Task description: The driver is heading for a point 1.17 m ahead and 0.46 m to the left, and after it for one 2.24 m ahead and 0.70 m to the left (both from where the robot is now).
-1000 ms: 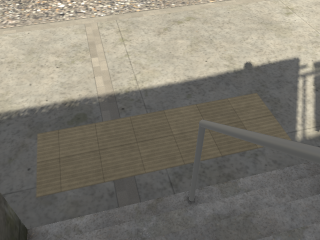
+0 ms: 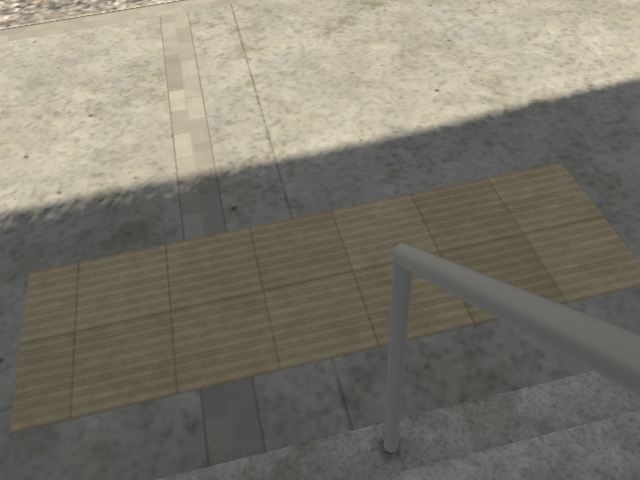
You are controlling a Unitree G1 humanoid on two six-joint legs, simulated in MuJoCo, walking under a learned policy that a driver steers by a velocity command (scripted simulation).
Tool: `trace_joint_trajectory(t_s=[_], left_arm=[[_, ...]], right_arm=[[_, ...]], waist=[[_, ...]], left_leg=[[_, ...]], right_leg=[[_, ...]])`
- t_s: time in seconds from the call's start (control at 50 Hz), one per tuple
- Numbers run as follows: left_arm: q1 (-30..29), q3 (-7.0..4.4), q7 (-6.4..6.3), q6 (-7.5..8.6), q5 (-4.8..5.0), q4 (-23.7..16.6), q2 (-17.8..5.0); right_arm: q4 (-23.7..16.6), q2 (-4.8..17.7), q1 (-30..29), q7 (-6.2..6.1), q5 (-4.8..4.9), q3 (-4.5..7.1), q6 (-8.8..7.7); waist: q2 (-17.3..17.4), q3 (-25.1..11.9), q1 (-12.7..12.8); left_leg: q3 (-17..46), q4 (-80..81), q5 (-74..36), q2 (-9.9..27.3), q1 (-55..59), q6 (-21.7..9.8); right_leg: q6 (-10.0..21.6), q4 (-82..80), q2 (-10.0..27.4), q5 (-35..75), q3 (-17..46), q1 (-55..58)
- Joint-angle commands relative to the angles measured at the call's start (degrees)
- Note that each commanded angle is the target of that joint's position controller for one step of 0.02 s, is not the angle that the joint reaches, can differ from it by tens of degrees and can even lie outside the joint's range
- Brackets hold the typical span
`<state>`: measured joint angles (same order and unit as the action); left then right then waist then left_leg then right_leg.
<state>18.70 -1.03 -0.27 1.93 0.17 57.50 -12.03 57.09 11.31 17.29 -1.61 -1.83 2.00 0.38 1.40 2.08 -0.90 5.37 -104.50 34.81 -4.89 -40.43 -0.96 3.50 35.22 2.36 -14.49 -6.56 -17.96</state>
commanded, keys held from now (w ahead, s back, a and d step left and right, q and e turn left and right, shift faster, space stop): w+q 0.66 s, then w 0.34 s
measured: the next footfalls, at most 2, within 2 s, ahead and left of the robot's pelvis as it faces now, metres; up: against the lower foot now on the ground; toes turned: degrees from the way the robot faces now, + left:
left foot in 0.42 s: +0.06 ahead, +0.20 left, +0.00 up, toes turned +17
right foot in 0.80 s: +0.28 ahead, +0.12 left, -0.20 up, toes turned +26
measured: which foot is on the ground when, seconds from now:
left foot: up 0.00-0.40, down 0.42-0.80, up 0.82-1.00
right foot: down 0.00-0.42, up 0.44-0.78, down 0.80-1.00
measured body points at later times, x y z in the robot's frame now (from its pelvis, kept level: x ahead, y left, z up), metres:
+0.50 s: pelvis +0.07 +0.10 -0.09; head +0.07 +0.12 +0.36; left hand +0.04 +0.39 -0.23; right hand +0.20 -0.15 -0.21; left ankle +0.03 +0.19 -0.73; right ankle +0.09 -0.07 -0.66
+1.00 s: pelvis +0.27 +0.20 -0.24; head +0.27 +0.19 +0.21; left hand +0.06 +0.36 -0.38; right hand +0.48 +0.05 -0.38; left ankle +0.32 +0.41 -0.83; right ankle +0.25 +0.10 -0.93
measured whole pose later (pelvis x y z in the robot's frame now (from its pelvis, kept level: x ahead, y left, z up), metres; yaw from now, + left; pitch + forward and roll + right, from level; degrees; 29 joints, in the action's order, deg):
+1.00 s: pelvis +0.27 +0.20 -0.24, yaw +28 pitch -1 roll +0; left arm 33.9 -0.4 -0.5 4.3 0.3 61.6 -11.3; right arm 51.8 10.5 9.5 -1.5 -3.3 1.0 1.1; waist 1.7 -0.7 0.4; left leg 8.6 -78.9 2.2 -2.5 -52.5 -2.1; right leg 3.6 48.7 -3.2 -32.6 -3.8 -14.9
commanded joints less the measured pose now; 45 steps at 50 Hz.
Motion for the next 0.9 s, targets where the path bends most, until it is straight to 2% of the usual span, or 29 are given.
trace_joint_trajectory(t_s=[0.02, 0.08, 0.1, 0.16, 0.18, 0.24, 0.3, 0.34, 0.38, 0.4, 0.42, 0.44, 0.46, 0.48, 0.5, 0.54, 0.56, 0.6, 0.64, 0.72, 0.74, 0.76, 0.78, 0.8, 0.82, 0.84, 0.86, 0.88, 0.9], left_arm=[[3.31, -0.1, -1.56, -0.81, -0.17, -4.69, -6.97], [1.51, 0.72, -1.64, -0.49, -0.04, -7.79, -9.6], [0.29, 0.68, -1.61, -0.24, 1.29, -8.53, -10.16], [4.3, -0.16, -1.85, -0.77, 0.38, -9.32, -11.13], [9.78, -1.58, -1.02, -1.15, -0.79, -7.67, -13.37], [11.5, -2.48, -0.91, -1.23, -1.19, -7.16, -12.5], [8.9, -3.23, -0.28, 1.19, -1.43, -7.05, -12.18], [5.46, -2.74, 0.93, 1.88, -2.53, -7.84, -11.18], [-2.21, -3.77, 0.56, 1.33, -2.46, -10.01, -14.82], [-5.11, -4.23, 0.33, 0.72, -2.1, -10.4, -16.1], [-11.58, -4.94, 0.51, -0.42, -2.56, -11.04, -16.49], [-14.46, -2.13, 0.24, -0.82, -4.78, -14.68, -5.95], [-15.71, -0.75, -0.91, -1.48, -5.81, -18.28, -3.84], [-13.59, -0.61, -0.73, -1.1, -4.36, -18.35, -4.09], [-10.82, -1.38, -0.48, -0.36, -3.73, -15.28, -6.41], [-5.72, -2.74, -0.73, -0.42, -2.13, -11.26, -7.99], [-8.17, -3.24, -1.19, -0.7, -1.55, -11.41, -8.16], [-8.32, -1.46, -0.22, -1.01, -3.07, -11.22, -4.51], [-6.73, -0.38, 0.94, -0.44, -3.39, -10.15, -1.64], [-9.94, -0.39, -0.53, 1.63, 0.05, -13.87, -2.04], [-6.49, -0.85, -0.72, 1.98, 0.32, -12.79, -2.65], [4.61, -2.07, -0.68, 1.36, 0.21, -9.77, -4.4], [14.06, -3.04, -0.77, 0.59, -0.69, -6.9, -6.17], [14.0, -3.25, -0.76, 0.56, -0.17, -6.9, -6.22], [17.67, -1.98, 1.0, 1.5, -0.48, -5.93, -5.64], [19.15, -2.22, 1.97, 1.78, -0.7, -4.63, -7.13], [22.46, -3.09, 2.41, 2.31, -0.47, -1.89, -8.36], [23.62, -2.17, 2.26, 3.03, -0.47, -0.42, -5.49], [19.35, -2.68, 1.16, 4.05, -0.14, -0.76, -9.26]], right_arm=[[-6.56, 2.35, -3.2, 1.13, 1.22, 0.64, 2.6], [-6.42, 0.48, -2.66, 0.97, 0.42, 0.42, 4.62], [-8.2, -0.2, -4.5, 0.79, 0.63, 0.04, 4.94], [-9.2, 3.42, -7.18, 0.76, 0.05, 1.44, 5.47], [-8.21, 3.61, -5.53, 1.07, -0.13, 1.51, 5.6], [-13.28, 4.21, -16.66, 2.49, -0.76, 2.38, 5.88], [-13.79, 5.06, -14.23, 2.35, -2.48, 2.81, 5.77], [-12.84, 5.76, -13.63, 2.04, -0.19, 3.23, 5.23], [-10.47, 5.66, -3.95, 1.79, 1.65, 3.08, 4.0], [-7.47, 6.98, 6.27, 1.29, 2.35, 3.83, 3.32], [-1.29, 6.09, 22.03, 1.15, 2.28, 3.53, 1.95], [1.16, 9.78, 23.59, 1.82, 3.7, 2.87, 1.45], [0.59, 10.5, 25.57, 1.63, 5.97, 2.02, 0.84], [-0.02, 15.43, 27.1, 0.9, 3.72, 2.44, 0.43], [-1.87, 16.61, 18.22, 0.06, 1.0, 2.93, 0.54], [-5.21, 14.43, 4.95, 0.43, -1.44, 2.2, -0.68], [-5.15, 8.75, 1.73, 0.34, -0.95, 0.7, -1.99], [-5.45, 5.76, 1.1, -0.4, 1.54, -0.13, -3.08], [-5.12, 7.04, 2.85, -0.71, 2.02, -0.22, -3.52], [-4.39, 6.98, 6.12, -1.29, -0.58, 0.75, -1.43], [-4.08, 6.39, 7.64, -1.36, -1.04, 0.65, -0.57], [-3.5, 8.1, 5.89, -1.36, -0.94, 1.29, 0.48], [-3.84, 7.24, 5.55, -0.68, -0.39, 1.41, 0.66], [-3.93, 5.48, 8.12, 0.28, -0.71, 1.48, 0.49], [-5.46, 0.27, 11.21, 0.26, 0.53, 0.63, 0.3], [-7.59, -0.04, 13.1, 0.01, -0.21, -0.39, -0.07], [-6.34, 1.67, 12.12, -0.48, -0.75, -0.21, 0.29], [-6.82, 0.67, 6.2, -0.97, -1.97, -0.55, -0.14], [-10.52, 1.52, 1.49, -1.0, -2.77, -0.98, -0.39]], waist=[[-4.23, -3.54, -1.92], [-8.67, -4.76, -2.86], [-10.12, -4.64, -3.27], [-9.02, -2.77, -0.46], [-11.01, -3.12, 1.69], [-11.84, 8.04, 6.27], [-11.43, 4.79, 4.35], [-15.75, 3.9, 3.96], [-13.22, -1.27, -2.56], [-7.53, -4.76, -8.7], [3.78, -5.1, -18.54], [24.08, 4.22, -13.87], [21.57, 5.65, -10.61], [14.28, 2.54, -9.1], [3.34, 4.07, -3.96], [6.63, 3.26, 3.89], [0.34, 5.31, 5.47], [-2.05, 1.21, 7.41], [1.14, -2.99, 6.96], [7.97, 0.05, 0.37], [7.78, 0.01, 0.28], [9.83, -2.74, 5.63], [6.26, -3.46, 8.46], [-5.19, -0.2, 7.79], [-7.69, -2.94, 3.23], [-9.24, -6.69, 0.72], [-6.28, -5.59, 1.95], [-3.88, -3.05, 3.26], [-10.92, -3.41, 1.5]], left_leg=[[-0.03, 9.88, -25.54, 1.86, -7.29, 3.31], [-3.55, 10.05, -32.21, 0.88, -0.08, 3.23], [-1.84, 8.34, -31.43, 1.16, -1.43, 3.4], [-1.5, 11.28, -29.31, 1.86, -7.07, 2.65], [-0.65, 12.97, -27.33, 2.68, -12.32, 1.07], [2.79, 20.49, -21.23, 3.97, -21.39, 0.14], [-4.78, 24.15, -22.86, 7.71, -13.31, 0.29], [-8.83, 29.59, -22.15, 8.31, -1.6, 0.24], [-14.19, 37.82, -15.41, 6.04, 20.96, -1.16], [-17.06, 39.78, -11.22, 1.99, 32.35, -1.76], [-10.14, 49.55, -6.99, 0.53, 42.55, -4.46], [8.17, 56.05, -33.57, 5.95, 37.83, -4.45], [20.34, 64.04, -45.98, 10.22, 34.84, -6.11], [38.92, 76.99, -17.41, 18.89, 32.99, -13.35], [43.38, 79.21, 4.18, 20.33, 27.47, -16.67], [36.42, 72.12, -7.68, 17.79, 14.14, -16.2], [25.48, 61.21, -3.48, 13.88, 5.99, -14.68], [16.87, 55.56, 3.33, 7.82, -6.04, -12.21], [13.85, 53.9, 0.78, 5.54, -7.18, -11.92], [10.07, 43.83, -11.21, 3.75, 5.79, -11.16], [9.11, 39.7, -16.57, 3.26, 9.31, -10.96], [8.79, 28.32, -27.65, 3.73, 11.75, -12.07], [5.87, 15.26, -36.32, 2.64, 6.58, -11.4], [2.42, -3.49, -7.9, -3.97, 0.49, -10.32], [0.09, -13.5, 15.19, -4.23, -21.24, -10.14], [0.8, -14.39, 12.46, -1.78, -30.59, -11.12], [1.77, -14.12, 8.14, -0.98, -34.91, -11.28], [5.44, -12.76, 0.14, -0.97, -38.01, -10.61], [8.59, 2.07, -11.27, 2.66, -38.16, -6.16]], right_leg=[[11.13, -2.25, 21.17, 41.45, 11.13, -2.19], [8.32, 0.45, 19.81, 39.24, 9.85, -9.15], [8.51, -1.08, 20.51, 34.98, 11.32, -9.53], [7.17, 0.43, 21.81, 24.54, 10.94, -3.24], [5.67, -1.55, 21.25, -3.44, 13.99, 1.86], [4.15, -10.27, 22.56, -33.7, 20.46, 1.08], [4.72, -8.4, 25.19, -26.52, 15.26, -1.61], [3.4, -3.07, 22.69, -18.38, 6.81, -7.28], [-1.25, 7.34, 19.68, -0.93, -2.97, -14.67], [-1.65, 23.31, 17.45, 13.86, -5.92, -17.35], [-2.72, 53.62, 11.66, 4.2, -5.57, -29.36], [-1.43, 67.38, 1.79, -25.02, -0.33, -47.24], [-1.18, 64.25, -0.41, -25.25, 4.41, -53.68], [-2.0, 58.57, -0.69, -28.43, 7.41, -54.38], [-1.72, 50.5, 1.05, -18.61, 12.1, -51.65], [-3.68, 48.35, 0.01, -8.51, 9.7, -37.87], [-4.44, 41.19, 0.07, 12.29, 11.15, -34.19], [-4.9, 31.31, -3.77, 33.2, 5.31, -17.99], [-5.04, 23.77, -6.96, 37.6, 2.47, -4.57], [-4.74, 1.38, -7.19, 37.65, 2.18, 1.6], [-4.39, -5.23, -5.24, 37.2, 3.78, 4.15], [-2.24, -10.65, -0.78, 36.72, 6.58, 10.73], [0.57, -17.74, 0.99, 36.97, 5.99, 21.39], [3.88, -32.75, 8.39, 33.1, 16.26, 24.69], [2.59, 2.04, 13.18, 64.56, 17.11, 40.35], [5.29, 6.9, 16.1, 66.97, 19.35, 45.63], [9.04, 4.4, 17.07, 50.47, 22.57, 40.51], [9.39, 3.72, 15.7, 41.35, 21.89, 33.22], [12.83, -1.62, 20.12, 18.11, 34.2, 24.99]])
Velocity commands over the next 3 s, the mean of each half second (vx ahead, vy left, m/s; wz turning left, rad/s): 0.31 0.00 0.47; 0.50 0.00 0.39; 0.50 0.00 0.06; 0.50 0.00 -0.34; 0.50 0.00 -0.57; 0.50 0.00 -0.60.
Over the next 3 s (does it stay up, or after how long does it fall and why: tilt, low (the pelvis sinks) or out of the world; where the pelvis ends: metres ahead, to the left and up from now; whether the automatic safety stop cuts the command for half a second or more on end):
stays up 1.27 0.65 -0.81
